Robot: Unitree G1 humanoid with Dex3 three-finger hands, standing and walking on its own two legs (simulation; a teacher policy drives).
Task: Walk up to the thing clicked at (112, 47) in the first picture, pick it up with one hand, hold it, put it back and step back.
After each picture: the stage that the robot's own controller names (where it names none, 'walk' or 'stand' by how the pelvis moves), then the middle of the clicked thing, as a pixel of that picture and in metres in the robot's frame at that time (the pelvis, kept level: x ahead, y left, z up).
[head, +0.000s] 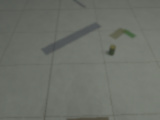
stand; (112, 50) +1.28 -0.33 -0.72
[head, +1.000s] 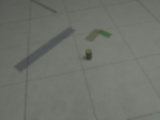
walk; (88, 54) +1.17 +0.04 -0.69
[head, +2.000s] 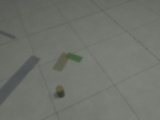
walk; (60, 91) +0.72 +0.29 -0.71
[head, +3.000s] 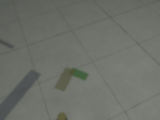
stand; (62, 119) +0.44 +0.23 -0.71
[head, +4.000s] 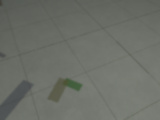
stand; out of the picture +0.41 +0.21 -0.72
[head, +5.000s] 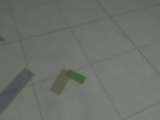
walk; out of the picture +0.34 +0.16 -0.71
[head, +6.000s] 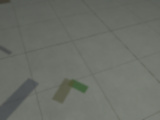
stand; out of the picture +0.39 +0.16 -0.70
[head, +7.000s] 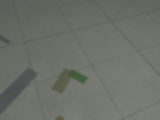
walk; out of the picture +0.40 +0.17 -0.69
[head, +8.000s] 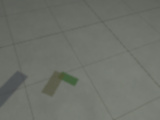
walk; out of the picture +0.38 +0.21 -0.71
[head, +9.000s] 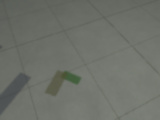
walk; out of the picture +0.38 +0.23 -0.69
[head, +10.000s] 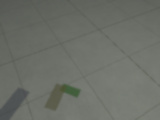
stand; out of the picture +0.32 +0.21 -0.71
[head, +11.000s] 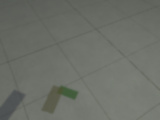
stand; out of the picture +0.28 +0.21 -0.72
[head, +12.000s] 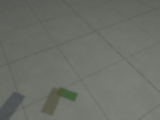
stand; out of the picture +0.28 +0.21 -0.72
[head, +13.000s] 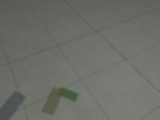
stand; out of the picture +0.28 +0.21 -0.72
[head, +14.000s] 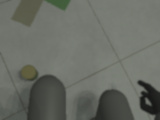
go down; (30, 73) +0.33 +0.27 -0.38
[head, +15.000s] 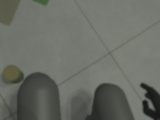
go down; (14, 75) +0.33 +0.31 -0.32
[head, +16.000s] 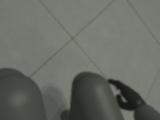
close in; out of the picture +0.29 +0.35 -0.23
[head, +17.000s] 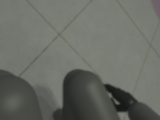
close; out of the picture +0.27 +0.35 -0.22
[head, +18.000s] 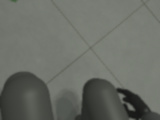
lift; out of the picture +0.26 +0.32 -0.13
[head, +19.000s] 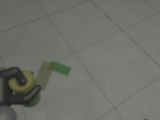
lift; (26, 89) +0.31 +0.20 +0.02
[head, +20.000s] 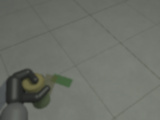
hold; (37, 91) +0.32 +0.17 +0.00
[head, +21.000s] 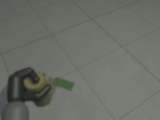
hold; (38, 90) +0.33 +0.17 +0.01
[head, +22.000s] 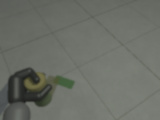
crouch; (39, 90) +0.32 +0.17 +0.01
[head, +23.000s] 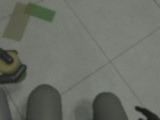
crouch; (12, 68) +0.36 +0.27 -0.10
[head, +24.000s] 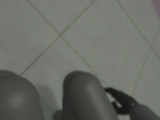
lower; out of the picture +0.29 +0.37 -0.23
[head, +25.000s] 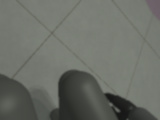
lower; out of the picture +0.32 +0.36 -0.22
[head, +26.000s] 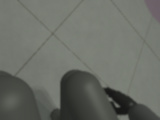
lower; out of the picture +0.31 +0.37 -0.22
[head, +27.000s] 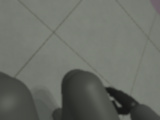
lower; out of the picture +0.30 +0.37 -0.21
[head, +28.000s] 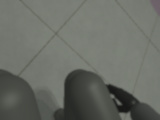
loosen; out of the picture +0.29 +0.37 -0.21
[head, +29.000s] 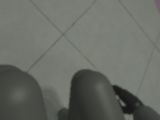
stand; out of the picture +0.28 +0.35 -0.22
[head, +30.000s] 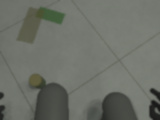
walk; (38, 81) +0.36 +0.30 -0.41
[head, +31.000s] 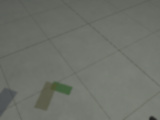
stand; out of the picture +0.30 +0.22 -0.66
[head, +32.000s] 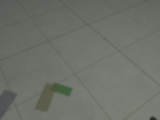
stand; out of the picture +0.30 +0.22 -0.66
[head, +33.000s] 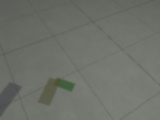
stand; out of the picture +0.31 +0.22 -0.69
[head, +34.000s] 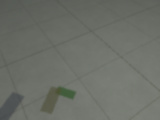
stand; out of the picture +0.32 +0.22 -0.72
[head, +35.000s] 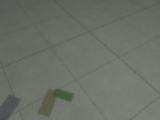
stand; out of the picture +0.29 +0.22 -0.72
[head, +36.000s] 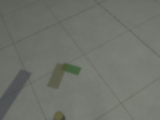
walk; (60, 117) +0.38 +0.26 -0.70
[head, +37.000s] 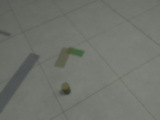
walk; (66, 88) +0.66 +0.22 -0.71
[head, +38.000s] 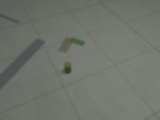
stand; (67, 68) +0.97 +0.18 -0.70
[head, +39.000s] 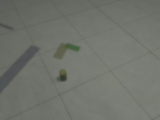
stand; (63, 75) +0.91 +0.20 -0.72
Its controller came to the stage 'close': yes
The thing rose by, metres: 0.71
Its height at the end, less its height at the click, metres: +0.00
